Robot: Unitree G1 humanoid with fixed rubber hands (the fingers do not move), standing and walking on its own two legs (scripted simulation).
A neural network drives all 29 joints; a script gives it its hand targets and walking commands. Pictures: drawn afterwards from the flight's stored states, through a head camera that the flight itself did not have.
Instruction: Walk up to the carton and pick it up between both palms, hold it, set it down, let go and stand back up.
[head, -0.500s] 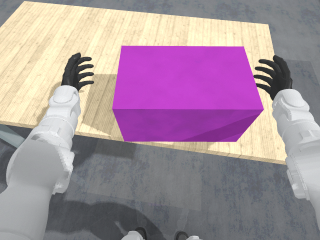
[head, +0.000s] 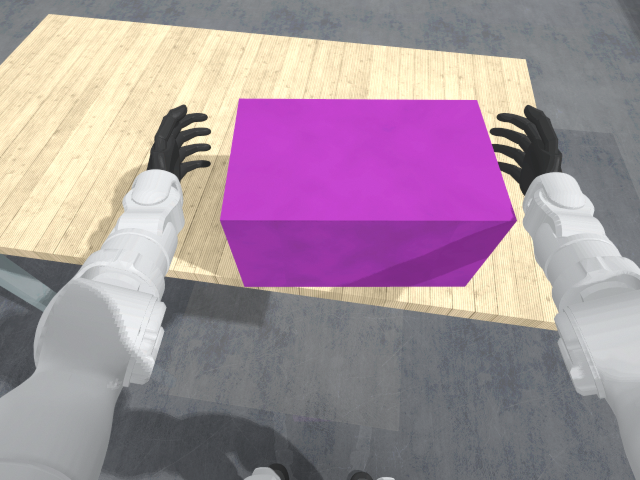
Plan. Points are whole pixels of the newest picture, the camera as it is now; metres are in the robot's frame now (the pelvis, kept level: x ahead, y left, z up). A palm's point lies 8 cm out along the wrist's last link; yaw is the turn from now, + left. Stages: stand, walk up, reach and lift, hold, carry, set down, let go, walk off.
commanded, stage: reach and lift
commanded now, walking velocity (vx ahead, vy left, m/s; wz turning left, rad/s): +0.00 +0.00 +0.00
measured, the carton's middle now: (356, 196) +0.47 -0.02 +0.03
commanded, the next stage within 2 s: none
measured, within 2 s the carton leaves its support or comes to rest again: leaves its support in 1.82 s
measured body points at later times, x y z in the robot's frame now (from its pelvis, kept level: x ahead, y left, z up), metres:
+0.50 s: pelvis +0.00 +0.00 +0.00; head +0.09 +0.01 +0.44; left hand +0.48 +0.20 +0.09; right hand +0.48 -0.23 +0.10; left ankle +0.03 +0.13 -0.72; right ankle +0.01 -0.10 -0.72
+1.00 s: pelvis +0.00 +0.00 +0.00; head +0.08 +0.01 +0.44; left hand +0.48 +0.19 +0.09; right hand +0.48 -0.22 +0.10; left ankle +0.03 +0.13 -0.72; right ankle +0.01 -0.10 -0.72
